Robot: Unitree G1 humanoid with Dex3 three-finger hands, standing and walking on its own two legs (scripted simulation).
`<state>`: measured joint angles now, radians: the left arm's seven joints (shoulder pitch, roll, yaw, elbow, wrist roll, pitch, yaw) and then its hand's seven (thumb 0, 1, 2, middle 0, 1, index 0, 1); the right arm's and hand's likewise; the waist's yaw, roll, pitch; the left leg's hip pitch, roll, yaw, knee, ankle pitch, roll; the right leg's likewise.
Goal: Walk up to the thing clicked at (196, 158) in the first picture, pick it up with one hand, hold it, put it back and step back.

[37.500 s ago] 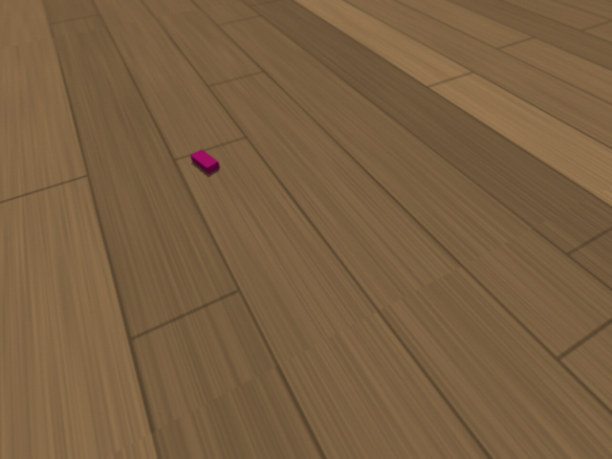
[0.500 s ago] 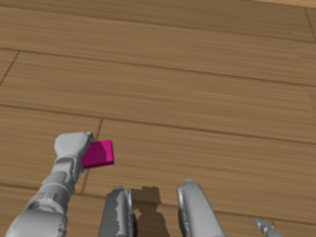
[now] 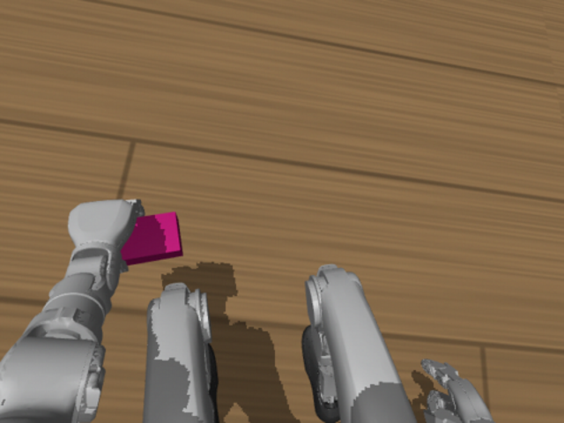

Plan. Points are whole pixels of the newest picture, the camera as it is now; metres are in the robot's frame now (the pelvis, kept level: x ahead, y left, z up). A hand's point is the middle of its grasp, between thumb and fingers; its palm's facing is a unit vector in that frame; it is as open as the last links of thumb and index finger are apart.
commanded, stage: crouch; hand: left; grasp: from above
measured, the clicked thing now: (134, 241) +0.40 +0.21 -0.21
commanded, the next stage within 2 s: lower in 0.66 s
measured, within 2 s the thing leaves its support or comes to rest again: neither
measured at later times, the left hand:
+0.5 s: hand (131, 250) +0.40 +0.22 -0.25, palm faces -0.46 -0.02 -0.89, open 9.8 cm
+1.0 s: hand (139, 252) +0.40 +0.22 -0.29, palm faces -0.48 -0.03 -0.88, open 9.8 cm
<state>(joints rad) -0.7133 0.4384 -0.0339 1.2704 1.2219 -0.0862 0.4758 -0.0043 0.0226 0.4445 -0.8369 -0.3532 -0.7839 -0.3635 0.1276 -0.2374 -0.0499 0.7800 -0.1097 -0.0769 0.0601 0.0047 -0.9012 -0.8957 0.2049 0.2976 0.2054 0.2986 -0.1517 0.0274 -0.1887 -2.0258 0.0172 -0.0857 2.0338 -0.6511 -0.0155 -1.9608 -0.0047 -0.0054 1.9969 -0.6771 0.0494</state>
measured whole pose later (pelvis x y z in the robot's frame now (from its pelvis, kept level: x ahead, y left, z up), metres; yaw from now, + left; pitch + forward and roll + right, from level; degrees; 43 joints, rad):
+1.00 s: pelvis -0.01 -0.01 -0.11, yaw -2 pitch +33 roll -5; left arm -0.84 0.53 0.02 1.48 1.26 -0.17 0.52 0.00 0.04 0.43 -0.81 -0.39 -0.77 -0.40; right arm 0.12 -0.26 -0.01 0.82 -0.16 -0.11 0.13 0.00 -0.91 -0.90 0.20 0.30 0.20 0.30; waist -0.19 -0.01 -0.09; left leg -2.29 0.01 -0.13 2.38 -0.66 -0.04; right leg -2.23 0.03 -0.02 2.33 -0.67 0.05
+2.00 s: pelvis +0.00 +0.00 -0.15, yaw -7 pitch +28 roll -10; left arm -0.89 0.68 0.09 1.73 1.30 -0.23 0.75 0.00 0.07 0.39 -0.81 -0.36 -0.76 -0.38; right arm 0.07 -0.29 0.10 0.88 -0.32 -0.26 0.33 0.00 -0.90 -0.89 0.20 0.30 0.20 0.30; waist -0.28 -0.06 0.04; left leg -2.35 0.00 -0.24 2.56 -0.71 -0.06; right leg -2.26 0.06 -0.09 2.45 -0.70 0.07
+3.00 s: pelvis -0.01 +0.00 -0.14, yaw -9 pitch +25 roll -12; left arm -0.90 0.74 0.02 1.77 1.24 -0.21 0.77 0.00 -0.27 0.77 -0.27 -0.87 -0.29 -0.85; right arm 0.06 -0.33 0.17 0.84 -0.28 -0.37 0.39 0.00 -0.91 -0.90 0.20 0.30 0.20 0.30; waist -0.29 -0.09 0.10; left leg -2.31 0.01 -0.28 2.55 -0.70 -0.05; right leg -2.20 0.08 -0.13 2.39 -0.66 0.07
